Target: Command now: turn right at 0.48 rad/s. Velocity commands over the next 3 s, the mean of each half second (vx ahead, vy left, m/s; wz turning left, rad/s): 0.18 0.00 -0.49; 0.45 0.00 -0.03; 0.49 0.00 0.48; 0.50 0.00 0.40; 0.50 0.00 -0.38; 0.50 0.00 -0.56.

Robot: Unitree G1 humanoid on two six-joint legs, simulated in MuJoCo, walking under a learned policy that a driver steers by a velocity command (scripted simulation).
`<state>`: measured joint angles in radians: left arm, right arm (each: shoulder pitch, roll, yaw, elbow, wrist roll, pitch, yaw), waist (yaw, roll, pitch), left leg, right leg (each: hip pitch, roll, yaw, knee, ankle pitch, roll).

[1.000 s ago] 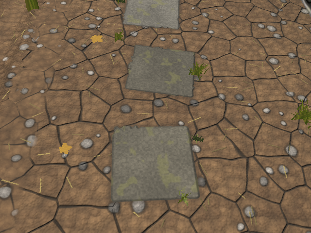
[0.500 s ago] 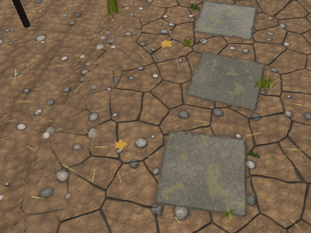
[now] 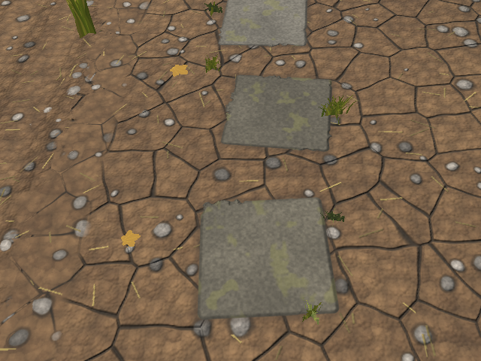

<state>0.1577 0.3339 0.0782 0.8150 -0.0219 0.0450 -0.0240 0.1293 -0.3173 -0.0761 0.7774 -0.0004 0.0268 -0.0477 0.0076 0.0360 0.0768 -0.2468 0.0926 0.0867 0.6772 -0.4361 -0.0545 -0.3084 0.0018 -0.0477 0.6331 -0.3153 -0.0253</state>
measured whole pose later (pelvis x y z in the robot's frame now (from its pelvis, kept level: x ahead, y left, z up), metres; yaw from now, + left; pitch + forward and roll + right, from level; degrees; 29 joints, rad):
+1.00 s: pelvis +0.31 -0.06 +0.01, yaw -14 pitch +2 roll +1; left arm -0.01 0.27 0.02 0.64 -0.01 -0.10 -0.04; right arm 0.49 -0.28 -0.05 0.87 0.03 -0.06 -0.01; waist -0.12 -0.03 0.04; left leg 0.08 -0.01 -0.10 0.26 -0.39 0.00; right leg -0.52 -0.01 0.04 0.48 -0.02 -0.01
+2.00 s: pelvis +0.86 -0.07 +0.01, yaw +14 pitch +2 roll +1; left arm 0.07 0.28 0.03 0.71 -0.01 -0.09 -0.04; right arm 0.34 -0.31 -0.05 0.73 0.01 -0.06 0.00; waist -0.07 -0.05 0.02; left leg -0.01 -0.09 -0.10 0.34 -0.35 0.06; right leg -0.55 -0.03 0.02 0.53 0.02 0.00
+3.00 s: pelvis +1.41 -0.06 +0.01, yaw -19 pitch +2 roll +3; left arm 0.08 0.28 0.05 0.61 -0.02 -0.02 -0.05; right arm 0.34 -0.31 -0.08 0.83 0.02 -0.07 0.00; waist -0.10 -0.04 0.05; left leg 0.08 0.00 0.20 0.25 -0.35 -0.02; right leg -0.62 -0.07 0.00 0.65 -0.07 -0.03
